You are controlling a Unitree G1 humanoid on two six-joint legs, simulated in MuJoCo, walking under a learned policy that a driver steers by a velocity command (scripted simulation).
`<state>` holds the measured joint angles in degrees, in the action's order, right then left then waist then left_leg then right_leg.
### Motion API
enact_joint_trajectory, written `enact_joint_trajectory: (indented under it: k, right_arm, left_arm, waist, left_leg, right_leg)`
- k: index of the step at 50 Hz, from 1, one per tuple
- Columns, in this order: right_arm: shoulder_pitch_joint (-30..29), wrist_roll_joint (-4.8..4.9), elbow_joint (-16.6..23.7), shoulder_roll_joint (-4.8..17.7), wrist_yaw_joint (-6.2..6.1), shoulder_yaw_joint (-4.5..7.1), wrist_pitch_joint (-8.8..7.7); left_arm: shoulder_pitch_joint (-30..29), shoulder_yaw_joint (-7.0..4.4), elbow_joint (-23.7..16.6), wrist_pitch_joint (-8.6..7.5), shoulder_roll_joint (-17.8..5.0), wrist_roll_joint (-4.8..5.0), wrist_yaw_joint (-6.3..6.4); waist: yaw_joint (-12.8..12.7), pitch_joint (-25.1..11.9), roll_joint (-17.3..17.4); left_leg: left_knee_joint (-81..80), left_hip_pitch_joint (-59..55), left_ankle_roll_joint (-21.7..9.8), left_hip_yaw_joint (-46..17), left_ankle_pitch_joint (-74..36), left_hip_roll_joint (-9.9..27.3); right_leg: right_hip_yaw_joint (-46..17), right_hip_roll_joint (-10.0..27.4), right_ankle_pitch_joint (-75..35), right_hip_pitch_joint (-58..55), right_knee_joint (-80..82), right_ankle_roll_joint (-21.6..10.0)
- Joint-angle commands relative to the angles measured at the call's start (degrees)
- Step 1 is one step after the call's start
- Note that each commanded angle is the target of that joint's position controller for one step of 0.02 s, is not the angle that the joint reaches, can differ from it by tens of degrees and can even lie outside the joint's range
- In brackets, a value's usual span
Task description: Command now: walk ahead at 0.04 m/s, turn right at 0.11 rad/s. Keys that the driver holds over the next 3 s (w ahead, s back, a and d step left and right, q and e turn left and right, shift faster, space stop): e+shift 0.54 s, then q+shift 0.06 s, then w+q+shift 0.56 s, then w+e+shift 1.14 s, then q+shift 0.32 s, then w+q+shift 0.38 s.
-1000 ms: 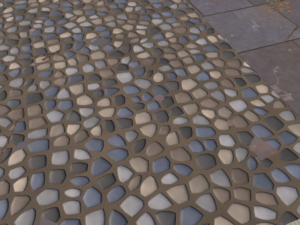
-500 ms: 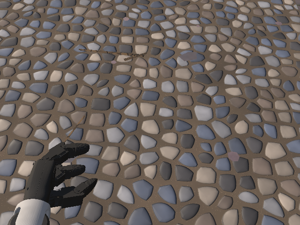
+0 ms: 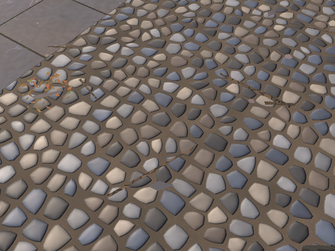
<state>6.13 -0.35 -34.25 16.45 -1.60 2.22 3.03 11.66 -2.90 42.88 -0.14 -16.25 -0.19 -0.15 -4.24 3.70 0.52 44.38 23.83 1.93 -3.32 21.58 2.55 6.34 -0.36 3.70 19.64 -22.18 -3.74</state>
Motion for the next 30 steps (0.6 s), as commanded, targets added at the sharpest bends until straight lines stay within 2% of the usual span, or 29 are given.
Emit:
enact_joint_trajectory:
  k: [1, 2, 3, 4, 5, 6, 7, 8, 9, 10, 13, 14, 16, 18, 19, 20, 21, 22, 23, 24, 25, 26, 27, 28, 30]
  right_arm:
    - [7.9, 0.06, -0.5, 4.9, 0.46, 1.61, -0.71]
    - [7.6, 0.09, -0.2, 6.6, 0.30, 2.00, -0.72]
    - [9.3, -0.55, 0.1, 8.9, -0.12, 2.46, -0.59]
    - [8.5, -1.70, -0.6, 13.4, -0.34, 3.89, -0.10]
    - [5.9, -2.37, 0.1, 12.6, -0.42, 4.29, -0.37]
    - [2.9, -2.82, 1.2, 10.1, -0.78, 3.50, -1.31]
    - [-0.4, -2.27, 2.1, 7.6, -1.02, 2.88, -2.31]
    - [-3.1, -1.11, 2.4, 6.3, -1.14, 2.63, -3.04]
    - [-3.8, -0.38, 2.3, 5.4, -1.26, 2.44, -3.48]
    - [-3.5, -0.13, 1.9, 5.2, -1.30, 2.55, -3.52]
    - [-1.4, -0.20, 0.8, 6.8, -1.42, 3.58, -2.81]
    - [-0.1, -0.17, 0.3, 8.0, -1.38, 4.14, -2.57]
    - [1.4, 0.42, -0.6, 9.7, -1.01, 4.92, -2.51]
    - [0.4, 1.80, -1.0, 9.6, -0.40, 5.19, -2.91]
    - [2.4, 1.95, -2.1, 8.3, 0.04, 5.05, -3.18]
    - [4.4, 0.87, -2.4, 6.6, 0.43, 4.78, -3.54]
    - [-0.6, -1.58, 3.2, 2.3, 0.37, 3.01, -4.05]
    - [-6.5, -1.48, 3.4, 4.8, 0.02, 3.43, -4.29]
    - [-7.8, -0.07, 3.6, 5.5, -0.25, 3.62, -4.38]
    - [-6.5, 0.07, 2.4, 5.4, -0.84, 3.71, -4.42]
    - [-5.3, -0.42, 1.9, 6.3, -1.44, 4.04, -4.33]
    - [-4.2, -0.68, 1.4, 6.7, -1.54, 4.37, -4.27]
    - [-3.1, -0.75, 0.9, 6.3, -1.34, 4.34, -4.32]
    - [-0.4, -0.42, -0.6, 5.8, -1.08, 4.17, -4.22]
    - [1.4, -0.03, -2.4, 4.4, -0.71, 3.34, -3.75]
  left_arm:
    - [-3.1, -1.57, -3.2, -0.23, -9.1, 1.50, -0.89]
    - [-1.1, -1.56, -2.6, -0.15, -9.2, 1.79, -0.96]
    - [-1.6, -1.04, -3.2, -0.49, -7.4, 1.34, -1.20]
    - [-2.9, -0.66, -5.4, -1.10, -4.5, 1.38, -1.29]
    - [-4.4, -1.37, -5.5, -1.27, -6.5, 1.42, -0.89]
    - [-3.1, -2.55, -5.3, -0.73, -8.3, 1.61, -0.66]
    - [0.1, -3.23, -3.9, 0.43, -8.6, 1.80, -0.18]
    - [2.4, -3.58, -3.3, 1.58, -8.5, 1.47, 0.35]
    - [2.6, -3.39, -3.5, 2.43, -7.2, 1.26, 0.54]
    - [1.5, -2.95, -4.3, 2.91, -5.7, 1.30, 0.43]
    - [-3.0, -1.45, -7.8, 3.17, -2.4, 1.57, -1.31]
    - [-4.1, -1.33, -9.0, 3.11, -2.4, 1.50, -1.92]
    - [-3.4, -1.94, -10.1, 3.29, -4.1, 1.63, -2.69]
    - [-0.2, -2.80, -9.8, 3.87, -5.0, 1.66, -2.66]
    - [2.4, -3.70, -8.9, 4.02, -6.3, 1.48, -1.89]
    - [6.5, -5.71, -8.6, 3.82, -11.8, 1.33, -0.71]
    - [7.6, -7.54, -10.0, 3.05, -21.1, -0.29, -0.17]
    - [9.1, -6.44, -10.5, 1.51, -17.1, -1.41, -0.89]
    - [7.0, -5.70, -10.5, 0.47, -15.5, -1.13, -0.77]
    - [3.4, -5.35, -10.7, 0.18, -13.7, 0.37, -0.05]
    - [-0.5, -4.65, -11.6, 0.67, -11.9, 1.69, 0.62]
    - [-3.4, -4.15, -12.5, 1.16, -11.0, 1.69, 1.27]
    - [-4.5, -4.08, -13.2, 1.57, -10.9, 1.20, 1.67]
    - [-5.3, -3.72, -13.5, 1.82, -10.3, 0.61, 2.08]
    - [-4.7, -2.96, -13.1, 1.75, -8.7, 0.09, 2.45]
  waist:
    - [5.3, -6.7, -8.5]
    - [5.1, -6.5, -8.7]
    - [5.7, -8.0, -5.6]
    - [4.7, -7.3, 7.6]
    - [6.3, -6.1, 12.7]
    - [5.5, -5.7, 12.9]
    - [3.6, -6.0, 11.6]
    - [2.4, -5.9, 10.5]
    - [2.1, -5.6, 9.6]
    - [2.5, -5.2, 8.5]
    - [5.1, -6.7, 7.9]
    - [6.0, -7.5, 8.3]
    - [6.2, -8.5, 9.2]
    - [3.9, -8.7, 8.6]
    - [3.0, -9.2, 5.8]
    - [1.7, -10.4, -4.7]
    - [1.9, -12.1, -24.0]
    - [-2.9, -18.0, -13.5]
    - [-1.5, -15.4, -9.5]
    - [0.9, -12.5, -5.1]
    - [2.7, -10.3, -4.5]
    - [4.3, -9.8, -5.7]
    - [5.0, -10.0, -6.5]
    - [5.6, -11.3, -6.4]
    - [4.8, -12.8, -5.8]
  left_leg:
    - [-17.1, -13.8, -2.3, 4.3, -6.3, -4.2]
    - [-19.8, -17.7, -4.3, 2.6, -6.7, -2.9]
    - [-20.4, -23.1, -7.2, -2.8, -7.9, 3.6]
    - [-22.1, -20.5, -12.0, -10.2, -6.8, 12.6]
    - [-26.7, -14.2, -15.8, -14.3, -12.6, 18.3]
    - [-26.6, -13.1, -16.8, -13.4, -21.4, 19.5]
    - [-25.6, -13.3, -15.8, -9.9, -28.3, 18.2]
    - [-24.6, -14.4, -14.1, -6.7, -30.9, 16.9]
    - [-24.0, -15.6, -13.0, -3.9, -32.6, 16.0]
    - [-23.9, -16.2, -12.5, -1.6, -32.6, 15.2]
    - [-21.7, -17.6, -11.8, 3.6, -31.5, 14.3]
    - [-21.0, -18.0, -11.9, 4.1, -32.8, 15.3]
    - [-19.1, -18.7, -11.6, 4.8, -34.3, 17.0]
    - [-14.4, -16.9, -8.9, 7.3, -32.2, 17.3]
    - [-8.9, -13.5, -5.9, 10.2, -28.6, 15.4]
    - [4.8, -2.8, -0.9, 14.4, -17.3, 10.2]
    - [22.2, 19.2, 4.7, 12.1, 16.7, -0.8]
    - [30.1, 21.4, 3.8, 0.0, 19.6, -1.5]
    - [30.7, 21.6, 2.1, -2.0, 15.3, -1.0]
    - [27.7, 21.2, 1.3, -2.7, 10.1, 0.0]
    - [23.9, 20.5, 1.2, -3.0, 5.6, 0.4]
    - [22.1, 16.8, 1.3, -2.7, 2.1, -0.2]
    - [20.8, 14.7, 1.7, -2.3, -0.4, -1.6]
    - [19.6, 13.7, 2.3, -1.2, -2.4, -2.0]
    - [14.7, 10.5, 3.1, 0.0, -4.7, -1.4]
  right_leg:
    - [-16.6, 10.8, 16.7, 0.3, 7.9, -7.0]
    - [-17.7, 9.9, 17.6, 2.8, 6.8, -4.6]
    - [-16.8, 8.0, 18.6, 7.5, 2.4, -1.7]
    - [-7.0, 1.4, 20.1, 13.9, -6.2, 2.1]
    - [-3.6, -0.8, 23.3, 13.9, -19.7, 4.3]
    - [-5.8, 0.2, 26.0, 15.1, -31.2, 5.6]
    - [-6.9, 0.6, 26.4, 16.0, -39.2, 6.6]
    - [-7.7, 1.7, 24.5, 17.8, -43.2, 7.6]
    - [-7.8, 2.9, 22.4, 19.1, -44.0, 8.3]
    - [-7.0, 3.6, 20.4, 19.5, -42.3, 9.0]
    - [-3.9, 4.8, 17.1, 14.5, -30.6, 8.8]
    - [-2.7, 4.4, 17.3, 12.2, -27.3, 8.1]
    - [-0.4, 3.0, 17.3, 8.4, -22.2, 6.6]
    - [1.4, 1.2, 11.6, 2.0, -13.5, 4.2]
    - [0.6, -0.5, 6.1, -4.3, -8.6, 2.2]
    - [-9.8, 4.1, -15.7, -16.0, -4.3, -1.9]
    - [-37.6, 19.6, -33.7, -25.7, -1.9, -15.3]
    - [-39.7, 21.9, -27.2, -26.6, 0.4, -18.9]
    - [-35.3, 19.7, -21.0, -23.7, 0.9, -16.5]
    - [-31.4, 16.2, -14.6, -20.4, 1.0, -13.0]
    - [-29.2, 14.4, -11.3, -16.9, 1.3, -10.7]
    - [-27.5, 12.2, -10.2, -12.6, 1.7, -9.5]
    - [-26.8, 10.8, -9.9, -10.6, 1.9, -9.1]
    - [-24.5, 10.9, -11.1, -11.0, 1.5, -8.9]
    - [-21.4, 10.6, -13.6, -10.8, 0.4, -8.6]
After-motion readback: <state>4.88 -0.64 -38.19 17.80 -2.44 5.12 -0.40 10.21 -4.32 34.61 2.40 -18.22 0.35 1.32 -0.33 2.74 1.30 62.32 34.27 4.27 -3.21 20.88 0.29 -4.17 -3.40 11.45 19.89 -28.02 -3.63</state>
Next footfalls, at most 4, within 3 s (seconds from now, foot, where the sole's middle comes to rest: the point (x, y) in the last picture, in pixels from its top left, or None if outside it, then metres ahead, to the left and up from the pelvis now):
0.06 left None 0.05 0.14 -0.77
0.38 right None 0.03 -0.14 -0.77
1.10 left None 0.36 0.09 -0.77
1.56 right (200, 166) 0.83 -0.06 -0.77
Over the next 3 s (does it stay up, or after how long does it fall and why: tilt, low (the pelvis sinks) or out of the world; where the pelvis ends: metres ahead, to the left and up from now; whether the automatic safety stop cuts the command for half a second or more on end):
stays up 1.54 -0.45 -0.02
